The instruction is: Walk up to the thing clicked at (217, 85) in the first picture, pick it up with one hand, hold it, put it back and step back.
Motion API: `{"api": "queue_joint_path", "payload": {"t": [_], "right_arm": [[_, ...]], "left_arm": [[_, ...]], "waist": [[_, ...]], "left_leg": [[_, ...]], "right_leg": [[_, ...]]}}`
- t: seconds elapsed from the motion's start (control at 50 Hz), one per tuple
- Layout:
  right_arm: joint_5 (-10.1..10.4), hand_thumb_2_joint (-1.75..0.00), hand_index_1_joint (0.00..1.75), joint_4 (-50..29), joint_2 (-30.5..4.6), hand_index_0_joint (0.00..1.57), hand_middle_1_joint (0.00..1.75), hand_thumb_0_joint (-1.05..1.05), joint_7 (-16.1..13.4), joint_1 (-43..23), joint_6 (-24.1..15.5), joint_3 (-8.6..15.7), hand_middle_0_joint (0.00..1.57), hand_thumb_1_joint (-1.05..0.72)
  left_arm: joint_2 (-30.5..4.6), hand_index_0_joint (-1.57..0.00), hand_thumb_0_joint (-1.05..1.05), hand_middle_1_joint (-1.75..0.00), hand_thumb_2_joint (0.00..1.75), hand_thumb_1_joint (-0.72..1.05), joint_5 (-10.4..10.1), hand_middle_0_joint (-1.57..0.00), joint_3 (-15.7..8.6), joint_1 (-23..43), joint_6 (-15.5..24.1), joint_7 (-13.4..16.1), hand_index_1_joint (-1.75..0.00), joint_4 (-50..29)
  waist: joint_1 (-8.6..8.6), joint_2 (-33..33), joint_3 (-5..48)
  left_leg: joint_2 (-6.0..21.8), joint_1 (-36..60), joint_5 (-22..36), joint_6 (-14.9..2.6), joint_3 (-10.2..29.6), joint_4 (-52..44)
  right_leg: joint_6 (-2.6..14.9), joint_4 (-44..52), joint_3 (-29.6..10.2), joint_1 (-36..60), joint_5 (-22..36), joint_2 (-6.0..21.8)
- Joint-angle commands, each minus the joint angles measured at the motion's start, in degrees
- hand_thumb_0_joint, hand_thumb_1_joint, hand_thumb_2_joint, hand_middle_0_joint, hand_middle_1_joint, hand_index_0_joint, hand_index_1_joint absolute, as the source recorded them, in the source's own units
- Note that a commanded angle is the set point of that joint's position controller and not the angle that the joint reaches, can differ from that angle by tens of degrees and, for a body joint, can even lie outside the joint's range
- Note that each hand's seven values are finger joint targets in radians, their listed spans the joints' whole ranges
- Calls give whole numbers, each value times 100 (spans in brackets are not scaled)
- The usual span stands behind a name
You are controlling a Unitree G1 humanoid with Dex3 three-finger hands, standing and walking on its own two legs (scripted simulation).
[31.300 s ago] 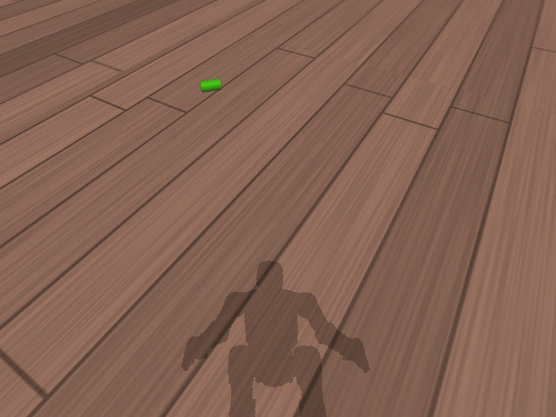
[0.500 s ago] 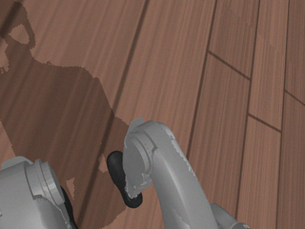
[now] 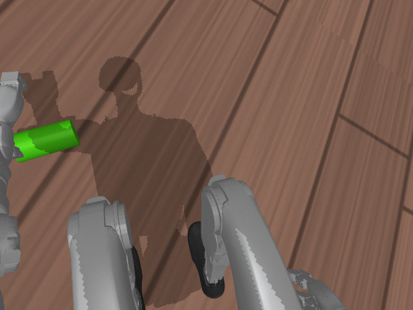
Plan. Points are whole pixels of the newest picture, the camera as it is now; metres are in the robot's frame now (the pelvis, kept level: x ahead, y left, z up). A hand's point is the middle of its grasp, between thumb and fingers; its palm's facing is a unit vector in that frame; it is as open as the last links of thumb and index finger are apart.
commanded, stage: withdraw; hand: left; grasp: from above
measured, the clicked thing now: (46, 140) +0.49 +0.30 -0.32
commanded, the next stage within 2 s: home in 0.42 s
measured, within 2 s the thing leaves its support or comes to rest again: neither
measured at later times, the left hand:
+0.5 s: hand (17, 121) +0.48 +0.31 -0.17, palm faces -0.40 -0.05 -0.92, open 13.8 cm
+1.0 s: hand out of the picture +0.36 +0.29 +0.01, palm faces -0.32 -0.53 -0.79, open 8.5 cm
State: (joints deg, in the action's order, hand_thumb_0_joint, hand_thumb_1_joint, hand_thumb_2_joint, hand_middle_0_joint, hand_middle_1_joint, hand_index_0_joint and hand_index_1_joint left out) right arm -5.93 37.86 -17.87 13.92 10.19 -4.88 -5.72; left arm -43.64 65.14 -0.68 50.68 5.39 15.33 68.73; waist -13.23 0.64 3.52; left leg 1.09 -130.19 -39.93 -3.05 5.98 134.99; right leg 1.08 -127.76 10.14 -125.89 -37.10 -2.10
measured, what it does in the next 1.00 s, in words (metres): rises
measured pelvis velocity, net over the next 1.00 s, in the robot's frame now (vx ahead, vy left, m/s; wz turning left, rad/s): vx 0.01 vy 0.00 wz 0.11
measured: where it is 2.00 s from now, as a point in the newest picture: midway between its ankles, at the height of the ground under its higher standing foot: (172, 286)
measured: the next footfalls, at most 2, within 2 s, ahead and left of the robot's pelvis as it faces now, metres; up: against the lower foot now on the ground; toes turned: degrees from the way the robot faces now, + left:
none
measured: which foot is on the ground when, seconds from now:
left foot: down 0.00-1.00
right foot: down 0.00-1.00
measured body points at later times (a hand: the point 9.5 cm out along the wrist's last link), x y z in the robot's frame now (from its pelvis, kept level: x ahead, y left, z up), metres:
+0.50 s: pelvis -0.01 -0.01 -0.01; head +0.24 +0.07 +0.35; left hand +0.50 +0.31 -0.11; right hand +0.03 -0.28 -0.10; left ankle +0.07 +0.11 -0.32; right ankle +0.11 -0.10 -0.32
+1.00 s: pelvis +0.01 +0.00 +0.13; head +0.19 +0.05 +0.54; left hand +0.38 +0.31 +0.05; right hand +0.15 -0.26 +0.01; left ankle +0.07 +0.11 -0.32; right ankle +0.11 -0.10 -0.32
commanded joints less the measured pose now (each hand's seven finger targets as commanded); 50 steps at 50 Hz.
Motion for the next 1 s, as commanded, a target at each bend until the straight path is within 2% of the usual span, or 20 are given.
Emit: {"api": "queue_joint_path", "payload": {"t": [0.0,0.06,0.1,0.18,0.24,0.26,0.34,0.4,0.46,0.52,0.56,0.64,0.66,0.7,0.74,0.76,0.8,0.84,0.96,0.98], "right_arm": [[161,-91,30,-49,-1347,20,30,0,-262,1221,136,585,20,-90],[156,-90,30,-92,-1250,20,30,0,-448,1082,180,517,20,-90],[157,-90,30,-58,-1176,20,30,0,-577,981,165,483,20,-90],[91,-90,30,21,-1174,20,30,0,-719,899,98,370,20,-89],[29,-90,30,15,-1197,20,30,0,-766,944,51,267,20,-89],[20,-90,30,37,-1232,20,30,0,-783,972,28,264,20,-89],[-91,-90,30,55,-1292,20,30,0,-810,1098,-57,236,20,-89],[-141,-90,30,73,-1381,20,30,0,-812,1259,-109,297,20,-90],[-71,-90,30,-48,-1414,20,30,0,-792,1395,-32,459,20,-90],[3,-90,30,84,-1385,20,30,0,-751,1586,79,594,20,-88],[53,-90,30,124,-1356,20,30,0,-746,1694,156,656,20,-89],[212,-90,30,36,-1269,20,30,0,-734,1729,302,791,20,-89],[250,-90,30,16,-1224,20,30,0,-728,1735,331,821,20,-89],[377,-90,30,-127,-1180,20,30,0,-768,1633,395,925,20,-89],[463,-90,30,-293,-1095,20,30,0,-816,1498,436,945,20,-90],[501,-90,30,-325,-1071,20,30,0,-842,1415,456,958,20,-90],[570,-90,30,-405,-941,20,30,0,-930,1251,459,972,20,-90],[624,-90,30,-413,-878,20,30,0,-1015,1097,436,958,20,-90],[716,-90,30,-534,-752,20,30,0,-1210,702,305,984,20,-90],[734,-90,30,-541,-741,20,30,0,-1266,625,267,984,20,-90]], "left_arm": [[-617,-13,0,-91,97,-47,-152,-15,203,1993,-6,-34,-93,-769],[-658,-15,0,-91,96,-44,-72,-16,212,2024,67,-73,-92,-303],[-813,-14,0,-92,96,-45,27,-16,194,2186,158,-37,-94,-32],[-911,-12,0,-95,98,-47,267,-13,188,2477,322,132,-96,594],[-1142,-11,0,-97,99,-48,416,-12,109,2833,510,317,-98,913],[-1262,-11,0,-97,99,-49,475,-12,34,2876,550,397,-98,1003],[-1561,-11,0,-98,99,-49,647,-11,-127,3293,616,667,-98,972],[-1700,-10,0,-98,100,-51,630,-10,-322,3301,557,803,-99,701],[-1984,-13,0,-93,97,-48,509,-14,-561,3057,383,829,-95,-261],[-1770,-21,0,-83,89,-40,338,-22,-552,2802,128,688,-85,-293],[-1729,-21,0,-67,89,-24,181,-24,-565,2838,40,515,-69,-490],[-1418,-20,0,-49,83,8,-262,-21,-546,1878,-156,69,-51,-705],[-1076,-20,0,-47,84,16,-443,-21,-461,1405,-209,-81,-48,-605],[-1052,-19,0,-39,82,32,-817,-20,-503,1232,-241,-317,-40,-1466],[-806,-19,0,-34,81,48,-1262,-19,-468,681,-333,-520,-35,-1990],[-631,-19,0,-31,82,56,-1487,-19,-487,272,-387,-609,-32,-2022],[-402,-20,0,-29,88,72,-1944,-20,-446,210,-417,-748,-29,-2843],[-4,-20,0,-30,90,88,-2314,-20,-374,-472,-501,-859,-30,-2928],[610,-20,0,-30,90,90,-3081,-20,-250,-1063,-642,-913,-30,-4068],[608,-20,0,-30,90,90,-3203,-20,-331,-1258,-672,-881,-30,-4106]], "waist": [[-320,1441,3360],[-368,923,2930],[-248,923,2940],[-378,987,2775],[-459,1083,2972],[-394,1092,3115],[-437,1720,3570],[-348,2188,4005],[-36,2782,5376],[-81,2510,5133],[-104,2393,5077],[178,1788,5023],[197,1586,4730],[418,1567,4949],[511,1258,4802],[499,1001,4601],[558,1012,4615],[573,769,4160],[650,959,4016],[705,884,3978]], "left_leg": [[-74,2669,561,89,30,-1919],[-144,2264,357,38,-117,-1917],[-185,2211,229,37,-213,-1925],[-209,2146,248,46,-235,-1783],[-228,2070,340,53,-275,-1636],[-224,2161,327,58,-223,-1622],[-195,2624,625,115,-274,-1497],[-174,3022,884,160,-250,-1532],[-144,3850,1614,205,-285,-1655],[-129,3771,1791,165,-287,-1732],[-135,3671,1664,120,-261,-1795],[-162,3508,1405,39,-318,-2155],[-162,3452,1281,32,-284,-2327],[-161,3634,1081,28,-238,-2686],[-146,3726,1062,19,-206,-2941],[-135,3763,1034,15,-145,-3071],[-120,3978,1035,21,-177,-3303],[-100,4209,1120,36,-102,-3574],[-78,5249,1275,98,-83,-4286],[-76,5405,1197,96,-86,-4422]], "right_leg": [[185,1521,-130,1826,842,-233],[177,1736,-268,1968,485,-223],[182,1798,-381,1962,243,-213],[185,1647,-396,1688,260,-172],[166,1541,-374,1753,286,-163],[172,1470,-350,1674,275,-149],[166,1287,-266,1678,587,-123],[171,1126,-153,1647,931,-75],[205,1038,-142,2186,1540,-65],[188,1184,-182,2171,1675,-58],[178,1329,-208,2247,1593,-70],[147,1733,-337,2753,1382,-70],[127,1866,-360,2782,1287,-57],[139,2078,-417,3010,1134,-52],[109,2351,-437,3323,1131,-62],[91,2480,-438,3403,1133,-55],[79,2731,-504,3708,1154,-58],[79,2965,-503,3747,1195,-33],[107,3602,-612,4221,1255,10],[100,3743,-625,4358,1210,7]]}}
